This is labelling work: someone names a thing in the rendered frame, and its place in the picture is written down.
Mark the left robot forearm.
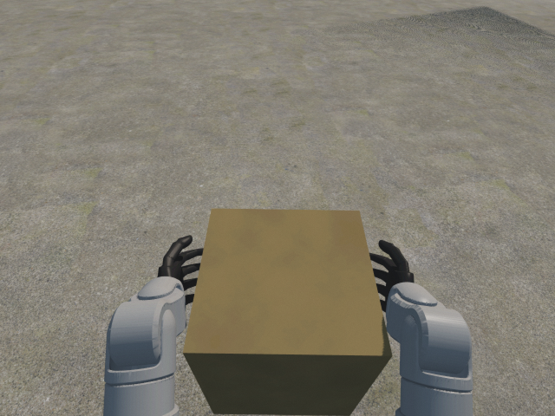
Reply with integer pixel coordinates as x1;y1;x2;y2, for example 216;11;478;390
103;276;186;416

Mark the right robot forearm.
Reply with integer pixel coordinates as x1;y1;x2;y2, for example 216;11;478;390
386;282;473;416

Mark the robot right hand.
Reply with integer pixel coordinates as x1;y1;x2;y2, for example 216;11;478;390
369;240;415;312

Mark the carton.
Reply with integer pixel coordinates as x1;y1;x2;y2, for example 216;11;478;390
183;208;393;416

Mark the robot left hand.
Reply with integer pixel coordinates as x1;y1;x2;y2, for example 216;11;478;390
157;235;204;305

